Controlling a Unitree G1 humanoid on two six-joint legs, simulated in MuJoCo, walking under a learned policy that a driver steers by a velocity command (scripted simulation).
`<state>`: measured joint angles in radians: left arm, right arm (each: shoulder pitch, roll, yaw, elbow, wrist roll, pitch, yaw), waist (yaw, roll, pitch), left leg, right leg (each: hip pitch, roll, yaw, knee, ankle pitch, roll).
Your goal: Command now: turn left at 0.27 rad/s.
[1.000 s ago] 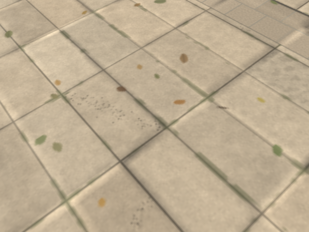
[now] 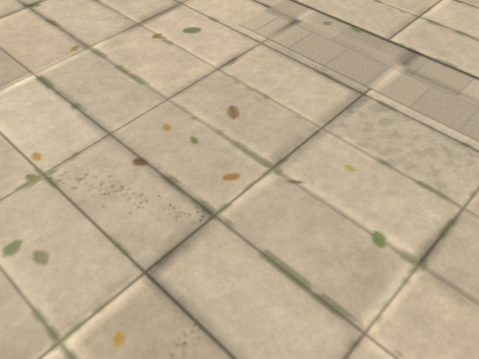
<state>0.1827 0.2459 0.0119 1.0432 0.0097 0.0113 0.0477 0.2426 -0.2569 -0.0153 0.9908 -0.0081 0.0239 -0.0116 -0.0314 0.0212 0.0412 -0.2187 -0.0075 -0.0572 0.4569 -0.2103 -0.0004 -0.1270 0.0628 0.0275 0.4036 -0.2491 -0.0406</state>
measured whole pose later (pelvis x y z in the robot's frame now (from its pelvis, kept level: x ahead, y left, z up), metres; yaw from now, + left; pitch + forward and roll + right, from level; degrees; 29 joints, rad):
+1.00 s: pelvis +0.08 +0.00 +0.01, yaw +29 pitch +0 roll +2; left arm 0.18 0.25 -0.01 0.82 0.02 0.00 0.03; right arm 0.19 -0.33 -0.07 0.88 -0.01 0.07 -0.01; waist 0.00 0.06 0.07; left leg -0.33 -0.11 -0.17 0.92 -0.45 -0.04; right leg -0.20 0.04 0.04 0.40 -0.19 -0.05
